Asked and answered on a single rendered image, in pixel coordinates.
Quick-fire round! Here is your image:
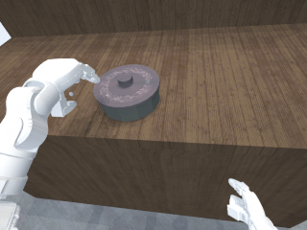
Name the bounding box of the right robot hand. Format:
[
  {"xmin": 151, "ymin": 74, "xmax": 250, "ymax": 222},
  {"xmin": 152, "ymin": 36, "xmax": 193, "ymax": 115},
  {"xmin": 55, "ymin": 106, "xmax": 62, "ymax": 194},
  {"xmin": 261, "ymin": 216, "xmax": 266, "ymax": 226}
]
[{"xmin": 227, "ymin": 178, "xmax": 266, "ymax": 225}]

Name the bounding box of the pot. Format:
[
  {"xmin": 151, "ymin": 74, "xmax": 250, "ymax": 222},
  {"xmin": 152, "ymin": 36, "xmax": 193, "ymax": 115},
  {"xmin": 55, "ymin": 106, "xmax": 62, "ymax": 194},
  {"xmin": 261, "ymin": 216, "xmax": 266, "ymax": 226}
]
[{"xmin": 101, "ymin": 89, "xmax": 160, "ymax": 122}]

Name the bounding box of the lid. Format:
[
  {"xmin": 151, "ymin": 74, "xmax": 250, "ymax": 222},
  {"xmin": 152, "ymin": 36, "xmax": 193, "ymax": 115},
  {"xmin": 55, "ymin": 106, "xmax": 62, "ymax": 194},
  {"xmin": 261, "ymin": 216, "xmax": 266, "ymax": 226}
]
[{"xmin": 93, "ymin": 64, "xmax": 160, "ymax": 109}]

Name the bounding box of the robot right forearm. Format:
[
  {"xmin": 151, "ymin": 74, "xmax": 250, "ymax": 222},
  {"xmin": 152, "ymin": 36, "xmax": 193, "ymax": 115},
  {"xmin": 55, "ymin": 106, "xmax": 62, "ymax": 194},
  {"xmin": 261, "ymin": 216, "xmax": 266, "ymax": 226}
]
[{"xmin": 248, "ymin": 214, "xmax": 278, "ymax": 230}]

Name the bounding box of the left robot hand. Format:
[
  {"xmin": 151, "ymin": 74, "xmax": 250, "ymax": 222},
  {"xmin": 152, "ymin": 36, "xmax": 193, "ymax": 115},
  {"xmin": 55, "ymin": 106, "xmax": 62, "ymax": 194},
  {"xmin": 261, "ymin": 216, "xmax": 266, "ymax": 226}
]
[{"xmin": 32, "ymin": 58, "xmax": 101, "ymax": 117}]

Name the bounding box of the robot left forearm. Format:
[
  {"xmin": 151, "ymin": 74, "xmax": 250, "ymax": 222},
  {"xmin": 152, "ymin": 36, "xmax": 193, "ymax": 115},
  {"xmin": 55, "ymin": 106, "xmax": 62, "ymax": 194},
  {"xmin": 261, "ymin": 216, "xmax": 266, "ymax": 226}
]
[{"xmin": 0, "ymin": 77, "xmax": 60, "ymax": 199}]

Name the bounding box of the table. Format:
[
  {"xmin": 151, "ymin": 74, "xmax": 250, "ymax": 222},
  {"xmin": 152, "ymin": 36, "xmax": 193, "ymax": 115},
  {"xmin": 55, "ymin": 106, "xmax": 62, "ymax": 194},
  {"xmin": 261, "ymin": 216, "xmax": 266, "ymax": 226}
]
[{"xmin": 0, "ymin": 0, "xmax": 307, "ymax": 228}]

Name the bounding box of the knob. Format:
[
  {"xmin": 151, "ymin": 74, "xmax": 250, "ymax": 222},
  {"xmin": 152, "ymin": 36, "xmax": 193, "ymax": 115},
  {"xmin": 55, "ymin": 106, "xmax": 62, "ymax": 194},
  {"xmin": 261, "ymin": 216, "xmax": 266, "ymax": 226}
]
[{"xmin": 117, "ymin": 72, "xmax": 133, "ymax": 85}]

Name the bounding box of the robot left upper arm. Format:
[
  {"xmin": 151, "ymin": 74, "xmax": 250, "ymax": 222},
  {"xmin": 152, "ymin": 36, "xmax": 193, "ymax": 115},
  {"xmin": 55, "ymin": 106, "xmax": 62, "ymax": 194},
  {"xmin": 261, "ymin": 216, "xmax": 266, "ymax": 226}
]
[{"xmin": 0, "ymin": 200, "xmax": 21, "ymax": 230}]

